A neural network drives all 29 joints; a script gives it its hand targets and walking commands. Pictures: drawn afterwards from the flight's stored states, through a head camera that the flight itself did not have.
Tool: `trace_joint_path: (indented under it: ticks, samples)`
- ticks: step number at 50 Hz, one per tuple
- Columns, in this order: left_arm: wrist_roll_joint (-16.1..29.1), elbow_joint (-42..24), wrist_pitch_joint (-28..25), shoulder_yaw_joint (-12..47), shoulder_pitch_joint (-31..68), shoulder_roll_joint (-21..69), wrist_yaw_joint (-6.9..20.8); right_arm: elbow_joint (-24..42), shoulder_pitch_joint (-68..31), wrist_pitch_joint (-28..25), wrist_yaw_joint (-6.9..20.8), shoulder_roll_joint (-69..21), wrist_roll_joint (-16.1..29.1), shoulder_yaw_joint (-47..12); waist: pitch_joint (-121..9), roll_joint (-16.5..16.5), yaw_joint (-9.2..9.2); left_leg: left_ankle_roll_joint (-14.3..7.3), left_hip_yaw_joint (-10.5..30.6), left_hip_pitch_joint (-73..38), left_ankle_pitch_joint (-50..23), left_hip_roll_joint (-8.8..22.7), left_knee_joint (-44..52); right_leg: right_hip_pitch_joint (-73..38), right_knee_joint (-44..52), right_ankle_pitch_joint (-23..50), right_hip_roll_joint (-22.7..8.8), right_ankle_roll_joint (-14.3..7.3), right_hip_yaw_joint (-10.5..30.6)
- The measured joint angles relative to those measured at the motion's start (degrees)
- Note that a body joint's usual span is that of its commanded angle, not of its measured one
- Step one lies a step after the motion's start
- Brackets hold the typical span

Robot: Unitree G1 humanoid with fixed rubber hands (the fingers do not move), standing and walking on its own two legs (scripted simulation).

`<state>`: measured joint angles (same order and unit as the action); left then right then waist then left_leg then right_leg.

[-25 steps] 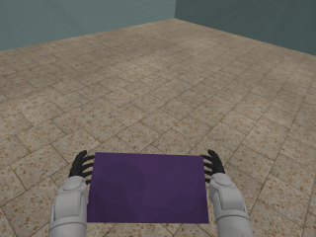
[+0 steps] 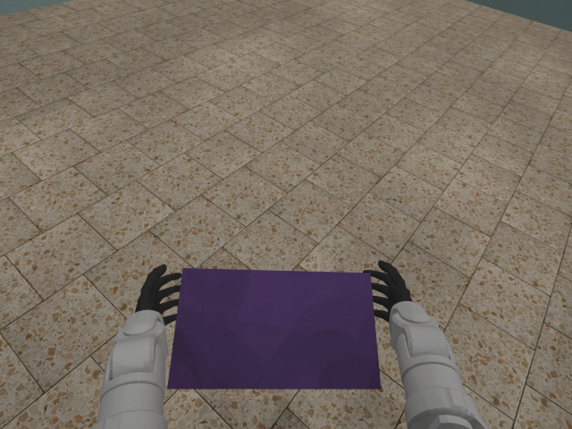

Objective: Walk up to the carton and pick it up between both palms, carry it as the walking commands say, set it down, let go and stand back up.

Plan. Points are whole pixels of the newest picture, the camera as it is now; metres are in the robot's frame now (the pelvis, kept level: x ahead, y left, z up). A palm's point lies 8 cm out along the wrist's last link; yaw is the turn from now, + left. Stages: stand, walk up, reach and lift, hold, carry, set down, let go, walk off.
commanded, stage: set down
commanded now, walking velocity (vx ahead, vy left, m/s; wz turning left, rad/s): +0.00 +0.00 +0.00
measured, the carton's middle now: (273, 332) +0.31 +0.02 -0.11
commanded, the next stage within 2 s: none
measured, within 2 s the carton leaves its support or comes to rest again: neither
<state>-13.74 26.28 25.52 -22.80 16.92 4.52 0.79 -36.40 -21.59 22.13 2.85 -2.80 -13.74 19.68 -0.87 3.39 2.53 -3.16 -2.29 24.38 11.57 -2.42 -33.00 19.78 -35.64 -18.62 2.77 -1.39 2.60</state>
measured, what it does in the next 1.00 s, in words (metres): lowers itself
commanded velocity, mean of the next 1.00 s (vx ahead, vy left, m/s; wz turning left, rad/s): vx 0.00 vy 0.00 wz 0.00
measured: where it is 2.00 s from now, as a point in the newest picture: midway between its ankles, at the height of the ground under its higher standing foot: outside the picture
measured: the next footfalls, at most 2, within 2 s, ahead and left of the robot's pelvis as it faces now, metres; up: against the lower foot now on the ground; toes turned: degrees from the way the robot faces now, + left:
none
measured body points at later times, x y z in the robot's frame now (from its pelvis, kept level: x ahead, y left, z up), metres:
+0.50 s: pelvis -0.01 -0.02 -0.04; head +0.15 +0.00 +0.38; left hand +0.32 +0.22 -0.12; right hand +0.36 -0.15 -0.12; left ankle +0.06 +0.09 -0.73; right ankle +0.00 -0.11 -0.73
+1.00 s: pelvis -0.04 +0.01 -0.13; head +0.13 +0.04 +0.28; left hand +0.35 +0.22 -0.20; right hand +0.38 -0.15 -0.19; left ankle +0.06 +0.09 -0.73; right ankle +0.00 -0.11 -0.73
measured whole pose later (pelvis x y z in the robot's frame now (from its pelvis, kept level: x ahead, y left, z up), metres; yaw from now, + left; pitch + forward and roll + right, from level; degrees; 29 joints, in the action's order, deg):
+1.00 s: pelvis -0.04 +0.01 -0.13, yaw -3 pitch +38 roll -3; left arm -7.8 32.4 17.7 -23.1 34.7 2.5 -6.6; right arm -43.3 -38.3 15.5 -6.0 1.7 -6.0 20.3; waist -17.1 3.6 4.1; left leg -1.8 2.6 88.6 19.4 -4.4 -70.6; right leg 83.5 -72.5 -26.6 6.4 0.3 2.2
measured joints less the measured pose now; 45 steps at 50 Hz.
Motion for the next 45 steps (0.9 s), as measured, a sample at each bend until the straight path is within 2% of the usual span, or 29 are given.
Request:
trace_joint_path:
  ticks: [5,12,15,21,27,34,37,41,45]
  samples:
    - [0.55,0.15,-1.13,-0.02,2.31,-1.07,0.09,-1.05,-2.47,-1.99,-0.29,-0.47,0.45,1.62,0.12,0.6,-0.45,0.65,0.99,6.53,0.91,0.49,-3.62,6.18,-2.98,-0.64,0.92,-0.62,-0.46]
    - [0.99,0.27,-3.95,-0.7,4.2,-1.14,0.9,1.47,-2.72,-3.5,-2.46,-0.56,2.27,0.59,-1.03,-0.57,0.54,1.22,1.42,15.33,1.39,0.98,-6.55,15.14,-6.04,-1.08,1.76,-1.05,-0.42]
    - [1.85,0.34,-5.99,-1.21,3.57,-1.73,1.77,2.9,-2.02,-4.27,-3.67,-1.05,3.2,-0.99,-3.01,-0.77,1.34,1.74,2.68,19.79,-0.43,0.72,-7.93,20.08,-7.9,-1.43,2.31,-1.23,0.07]
    - [3.81,2.08,-9.08,-3.6,5.16,-3.59,4.42,2.56,-3.25,-7.08,-6.01,-2.44,3.07,-1.93,-5.36,0.62,2.17,3.37,4.19,28.91,2.36,-0.03,-11.87,29.87,-12.53,-2.36,2.8,-1.44,0.64]
    - [6.34,1.58,-11.48,-3.46,6.07,-4.37,5.45,2.95,-4.8,-9.53,-8.08,-1.89,5.31,-3.16,-7.24,0.55,2.25,3.06,5.69,38.35,3.01,-0.53,-16.04,38.85,-16.15,-2.67,3.04,-1.17,-0.31]
    - [7.96,1.08,-11.14,-1.44,9.43,-4.47,3.22,2.66,-7.84,-10.1,-7.58,0.24,6.12,-2.37,-9.41,-0.51,1.73,2.61,6.53,48.59,3.17,-1.17,-21.73,48.35,-21.0,-3.03,2.98,-0.23,-1.29]
    - [7.89,1.14,-9.93,-0.58,11.42,-4.15,0.62,1.44,-9.4,-9.7,-6.81,1.33,6.74,-1.66,-10.46,-1.04,1.45,2.19,6.38,52.39,3.67,-1.49,-24.88,51.98,-24.02,-3.68,2.91,0.34,-1.33]
    - [8.0,2.16,-8.51,0.39,14.49,-3.62,-5.42,-0.8,-11.59,-8.69,-5.85,2.42,7.67,-1.08,-11.37,-0.62,1.41,1.64,5.39,56.06,4.87,-1.58,-29.13,55.79,-28.49,-4.93,3.12,1.07,-0.57]
    - [7.22,4.37,-7.71,-0.06,16.89,-2.78,-6.68,-2.75,-13.45,-7.18,-8.36,2.93,7.32,-0.25,-13.58,0.04,1.31,1.4,4.99,59.77,6.07,-1.81,-32.93,59.48,-32.39,-6.25,3.29,1.46,-0.32]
